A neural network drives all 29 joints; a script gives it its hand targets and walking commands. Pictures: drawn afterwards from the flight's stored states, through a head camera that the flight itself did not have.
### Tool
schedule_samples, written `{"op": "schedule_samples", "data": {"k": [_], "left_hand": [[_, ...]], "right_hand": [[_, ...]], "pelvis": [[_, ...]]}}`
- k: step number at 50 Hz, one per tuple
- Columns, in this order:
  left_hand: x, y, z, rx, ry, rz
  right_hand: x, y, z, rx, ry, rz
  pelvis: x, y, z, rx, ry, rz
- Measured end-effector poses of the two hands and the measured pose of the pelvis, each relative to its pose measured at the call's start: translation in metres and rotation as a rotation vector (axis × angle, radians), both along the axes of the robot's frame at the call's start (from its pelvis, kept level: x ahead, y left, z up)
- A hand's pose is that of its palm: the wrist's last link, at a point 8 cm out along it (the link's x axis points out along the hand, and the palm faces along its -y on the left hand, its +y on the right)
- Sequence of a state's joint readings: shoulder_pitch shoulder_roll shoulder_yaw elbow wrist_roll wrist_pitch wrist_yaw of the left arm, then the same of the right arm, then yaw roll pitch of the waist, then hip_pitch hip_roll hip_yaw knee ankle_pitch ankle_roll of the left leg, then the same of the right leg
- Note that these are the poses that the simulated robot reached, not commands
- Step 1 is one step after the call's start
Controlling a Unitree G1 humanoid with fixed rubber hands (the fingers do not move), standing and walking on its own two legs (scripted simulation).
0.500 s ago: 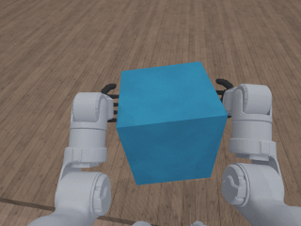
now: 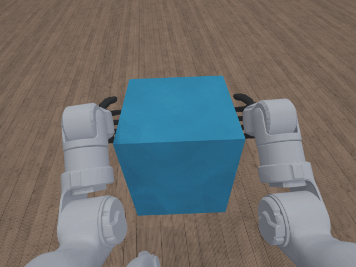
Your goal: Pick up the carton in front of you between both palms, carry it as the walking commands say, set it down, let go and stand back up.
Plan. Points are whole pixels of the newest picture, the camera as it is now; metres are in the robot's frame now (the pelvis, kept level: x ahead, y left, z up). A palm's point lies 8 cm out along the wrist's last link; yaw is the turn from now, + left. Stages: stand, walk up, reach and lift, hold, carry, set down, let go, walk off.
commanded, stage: carry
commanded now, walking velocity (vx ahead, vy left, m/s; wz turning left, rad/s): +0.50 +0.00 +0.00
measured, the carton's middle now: (178, 147) +0.38 -0.03 +0.08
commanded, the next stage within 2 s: none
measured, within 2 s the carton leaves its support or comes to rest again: neither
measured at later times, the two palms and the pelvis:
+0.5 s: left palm (97, 18) +0.67 +0.12 +0.27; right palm (215, 10) +0.66 -0.18 +0.27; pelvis +0.30 -0.03 +0.07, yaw +2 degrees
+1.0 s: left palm (105, 21) +0.89 +0.14 +0.19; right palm (189, 12) +0.90 -0.16 +0.18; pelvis +0.58 -0.01 +0.08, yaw +1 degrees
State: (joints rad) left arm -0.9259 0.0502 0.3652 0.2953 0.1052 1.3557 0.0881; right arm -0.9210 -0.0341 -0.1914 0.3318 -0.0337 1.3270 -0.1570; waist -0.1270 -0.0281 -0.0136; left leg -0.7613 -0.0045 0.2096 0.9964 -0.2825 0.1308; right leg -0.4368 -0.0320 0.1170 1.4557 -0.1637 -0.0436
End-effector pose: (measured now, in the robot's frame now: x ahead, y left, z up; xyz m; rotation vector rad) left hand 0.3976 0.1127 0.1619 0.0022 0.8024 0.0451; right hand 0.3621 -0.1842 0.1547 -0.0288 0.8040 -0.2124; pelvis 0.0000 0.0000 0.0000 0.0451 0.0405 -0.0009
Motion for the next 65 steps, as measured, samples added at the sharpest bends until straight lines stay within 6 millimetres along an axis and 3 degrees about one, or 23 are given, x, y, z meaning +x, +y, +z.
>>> {"op": "schedule_samples", "data": {"k": [3, 9, 14, 19, 23, 26, 31, 36, 44, 51, 56, 60, 65], "left_hand": [[0.026, 0.010, 0.013, -0.005, -0.005, 0.014], [0.088, 0.025, 0.064, -0.025, -0.097, 0.031], [0.138, 0.029, 0.101, -0.021, -0.151, 0.040], [0.193, 0.025, 0.120, 0.001, -0.140, 0.049], [0.243, 0.013, 0.118, 0.021, -0.110, 0.059], [0.278, 0.003, 0.103, 0.051, -0.086, 0.078], [0.311, -0.004, 0.062, 0.073, 0.034, 0.099], [0.354, -0.007, 0.048, 0.062, 0.041, 0.120], [0.430, 0.002, 0.038, 0.035, -0.022, 0.140], [0.504, 0.034, 0.018, -0.022, -0.125, 0.162], [0.539, 0.047, -0.001, -0.055, -0.052, 0.149], [0.574, 0.045, 0.009, -0.045, -0.065, 0.108], [0.629, 0.040, 0.026, -0.035, -0.116, 0.092]], "right_hand": [[0.030, 0.010, 0.015, 0.001, -0.006, 0.004], [0.101, 0.023, 0.073, 0.008, -0.100, -0.002], [0.159, 0.027, 0.115, 0.006, -0.153, 0.012], [0.219, 0.022, 0.131, 0.005, -0.139, 0.041], [0.272, 0.010, 0.123, 0.012, -0.108, 0.062], [0.313, 0.001, 0.102, 0.033, -0.084, 0.085], [0.358, -0.006, 0.061, 0.057, 0.035, 0.105], [0.403, -0.009, 0.046, 0.067, 0.042, 0.103], [0.477, 0.000, 0.036, 0.098, -0.023, 0.065], [0.550, 0.032, 0.025, 0.099, -0.128, 0.033], [0.576, 0.044, 0.012, 0.062, -0.060, 0.015], [0.605, 0.042, 0.024, 0.043, -0.070, 0.007], [0.657, 0.038, 0.040, 0.041, -0.120, 0.006]], "pelvis": [[0.029, 0.004, 0.023, -0.010, 0.008, -0.006], [0.087, 0.007, 0.061, -0.048, 0.037, -0.021], [0.143, 0.001, 0.077, -0.050, 0.053, -0.008], [0.209, -0.011, 0.082, -0.044, 0.058, 0.010], [0.267, -0.025, 0.075, -0.037, 0.049, 0.020], [0.306, -0.037, 0.064, -0.043, 0.033, 0.034], [0.347, -0.047, 0.078, -0.028, 0.028, 0.038], [0.391, -0.050, 0.093, -0.018, 0.045, 0.035], [0.488, -0.036, 0.099, -0.012, 0.063, 0.025], [0.598, -0.008, 0.074, -0.035, 0.045, 0.006], [0.655, 0.005, 0.083, -0.043, 0.041, -0.014], [0.699, 0.009, 0.094, -0.060, 0.037, -0.010], [0.759, 0.006, 0.098, -0.068, 0.032, -0.001]]}}
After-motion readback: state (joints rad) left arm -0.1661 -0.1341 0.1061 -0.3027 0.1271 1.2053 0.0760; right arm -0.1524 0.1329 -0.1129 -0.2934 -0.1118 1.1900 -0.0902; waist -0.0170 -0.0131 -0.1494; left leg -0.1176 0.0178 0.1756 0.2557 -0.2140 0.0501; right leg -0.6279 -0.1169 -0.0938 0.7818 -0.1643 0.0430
